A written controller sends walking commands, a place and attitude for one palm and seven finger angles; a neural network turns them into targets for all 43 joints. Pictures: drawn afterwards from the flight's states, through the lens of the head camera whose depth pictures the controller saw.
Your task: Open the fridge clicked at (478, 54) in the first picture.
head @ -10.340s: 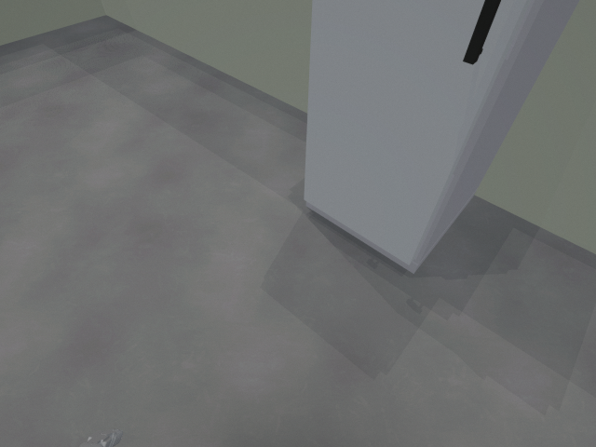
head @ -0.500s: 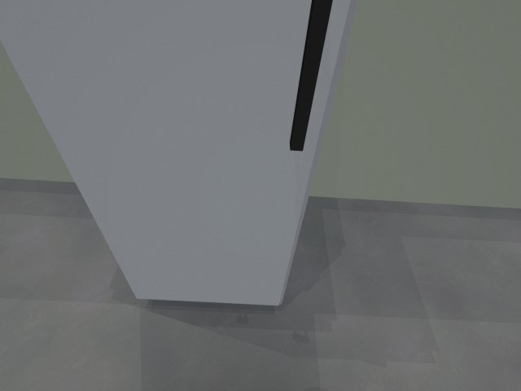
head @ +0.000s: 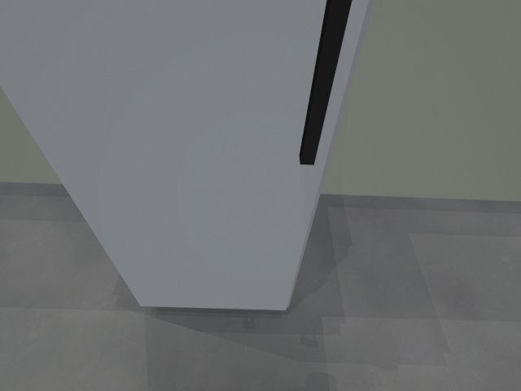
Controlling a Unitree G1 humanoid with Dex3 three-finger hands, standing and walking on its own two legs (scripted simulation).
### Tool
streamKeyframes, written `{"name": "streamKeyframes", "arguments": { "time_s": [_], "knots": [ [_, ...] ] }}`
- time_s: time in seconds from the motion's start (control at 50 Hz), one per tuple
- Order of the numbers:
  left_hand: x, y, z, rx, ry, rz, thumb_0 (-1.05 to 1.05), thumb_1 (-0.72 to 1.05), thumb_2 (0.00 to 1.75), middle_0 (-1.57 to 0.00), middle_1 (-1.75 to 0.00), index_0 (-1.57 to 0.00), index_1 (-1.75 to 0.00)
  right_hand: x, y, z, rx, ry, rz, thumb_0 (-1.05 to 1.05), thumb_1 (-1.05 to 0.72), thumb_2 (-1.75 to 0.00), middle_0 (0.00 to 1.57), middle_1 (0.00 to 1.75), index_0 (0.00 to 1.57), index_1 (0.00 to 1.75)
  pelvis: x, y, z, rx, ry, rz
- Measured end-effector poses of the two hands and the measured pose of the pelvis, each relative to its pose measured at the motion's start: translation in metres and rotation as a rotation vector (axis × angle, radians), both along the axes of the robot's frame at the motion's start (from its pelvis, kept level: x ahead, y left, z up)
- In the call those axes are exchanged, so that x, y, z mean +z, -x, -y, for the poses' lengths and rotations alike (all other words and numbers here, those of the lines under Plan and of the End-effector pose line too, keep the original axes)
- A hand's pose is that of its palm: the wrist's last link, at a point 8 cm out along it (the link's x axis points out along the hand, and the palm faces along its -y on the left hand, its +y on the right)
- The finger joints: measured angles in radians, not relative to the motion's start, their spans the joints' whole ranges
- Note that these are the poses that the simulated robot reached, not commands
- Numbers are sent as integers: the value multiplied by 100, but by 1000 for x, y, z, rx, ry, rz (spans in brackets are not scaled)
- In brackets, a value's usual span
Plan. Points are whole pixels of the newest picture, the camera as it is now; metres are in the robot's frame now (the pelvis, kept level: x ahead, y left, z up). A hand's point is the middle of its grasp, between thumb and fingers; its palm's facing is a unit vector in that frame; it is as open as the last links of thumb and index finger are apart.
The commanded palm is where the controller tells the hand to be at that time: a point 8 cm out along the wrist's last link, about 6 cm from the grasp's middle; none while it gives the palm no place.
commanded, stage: come to a stop and stand still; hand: right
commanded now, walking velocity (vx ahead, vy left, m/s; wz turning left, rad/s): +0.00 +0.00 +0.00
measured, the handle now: (322, 64) +0.48 -0.04 +0.27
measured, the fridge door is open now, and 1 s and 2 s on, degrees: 0 0 0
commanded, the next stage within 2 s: look again from close up in 0.22 s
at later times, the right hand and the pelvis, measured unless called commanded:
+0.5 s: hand out of the picture +0.04 -0.16 -0.17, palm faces +0.00 +0.98 -0.22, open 7.3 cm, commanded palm none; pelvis +0.01 +0.02 +0.00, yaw -1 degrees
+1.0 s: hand out of the picture +0.03 -0.15 -0.17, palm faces +0.01 +0.98 -0.21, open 7.3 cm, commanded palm none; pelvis +0.01 +0.03 +0.00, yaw -1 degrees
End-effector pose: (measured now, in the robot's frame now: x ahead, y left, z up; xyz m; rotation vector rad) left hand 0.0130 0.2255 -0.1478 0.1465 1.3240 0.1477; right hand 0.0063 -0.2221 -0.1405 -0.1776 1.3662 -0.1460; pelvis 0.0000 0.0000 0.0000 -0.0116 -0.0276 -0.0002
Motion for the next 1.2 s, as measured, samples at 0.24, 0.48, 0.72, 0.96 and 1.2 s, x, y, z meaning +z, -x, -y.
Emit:
{"name": "streamKeyframes", "arguments": {
  "time_s": [0.24, 0.48, 0.72, 0.96, 1.2],
  "knots": [
    [0, 5, -10, 2, 2, -45, 0, 91, 90, -20, -30, -20, -30, 2, -27, -6, 11, 9, 47, 1, -93, -90, 20, 30, 20, 30, 1, -9, -11, -7, -2, 0],
    [0, 13, -16, 8, 9, -73, 0, 91, 90, -20, -30, -20, -30, 4, -33, -13, 10, 11, 59, 0, -92, -90, 20, 30, 20, 30, 1, -10, -20, -11, -2, 1],
    [2, 12, -25, -2, -5, -78, 0, 91, 90, -20, -30, -20, -30, 2, -23, -19, 0, 3, 37, 0, -92, -90, 20, 30, 20, 30, 2, -9, -25, -15, -3, -2],
    [5, 4, -32, -13, -20, -65, 0, 91, 90, -20, -30, -20, -30, 1, -19, -21, -5, -5, 30, 0, -91, -90, 20, 30, 20, 30, 3, -9, -27, -18, -5, -4],
    [7, -3, -33, -20, -31, -52, 0, 91, 90, -20, -30, -20, -30, 0, -26, -18, -3, -3, 48, 0, -91, -90, 20, 30, 20, 30, 3, -10, -26, -21, -6, -5]
  ]
}}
